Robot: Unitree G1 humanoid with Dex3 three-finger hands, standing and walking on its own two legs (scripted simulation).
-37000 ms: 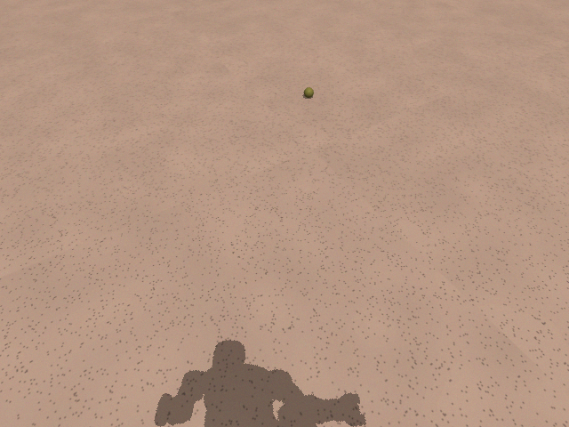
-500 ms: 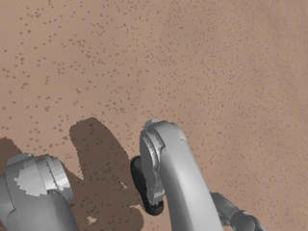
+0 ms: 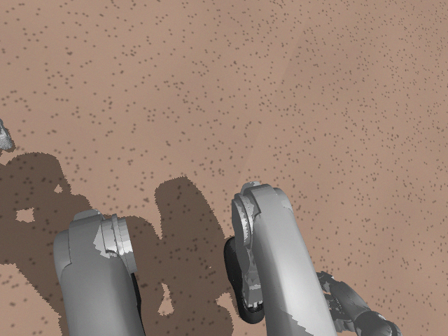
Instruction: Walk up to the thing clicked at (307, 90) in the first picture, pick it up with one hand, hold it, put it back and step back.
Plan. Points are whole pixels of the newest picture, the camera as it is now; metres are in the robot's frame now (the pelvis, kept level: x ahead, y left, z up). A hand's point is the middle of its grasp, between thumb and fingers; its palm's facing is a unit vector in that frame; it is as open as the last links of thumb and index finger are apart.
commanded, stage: settle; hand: left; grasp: from above
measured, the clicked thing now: out of the picture +0.44 +0.39 -0.19
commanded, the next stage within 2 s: lift in 0.16 s
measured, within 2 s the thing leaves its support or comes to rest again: neither
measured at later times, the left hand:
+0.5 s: hand out of the picture +0.42 +0.36 -0.11, palm faces -0.46 -0.14 -0.88, open 6.1 cm
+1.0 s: hand out of the picture +0.35 +0.34 +0.05, palm faces -0.43 -0.16 -0.89, open 6.3 cm
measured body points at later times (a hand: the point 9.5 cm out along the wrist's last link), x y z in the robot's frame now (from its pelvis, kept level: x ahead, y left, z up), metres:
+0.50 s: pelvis -0.01 +0.00 +0.03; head +0.21 +0.08 +0.41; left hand +0.44 +0.37 -0.06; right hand +0.07 -0.27 -0.08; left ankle +0.07 +0.13 -0.28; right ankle +0.10 -0.14 -0.28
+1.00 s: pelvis -0.01 -0.01 +0.14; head +0.16 +0.06 +0.55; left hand +0.37 +0.35 +0.11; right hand +0.16 -0.26 +0.03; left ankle +0.07 +0.13 -0.28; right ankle +0.10 -0.14 -0.28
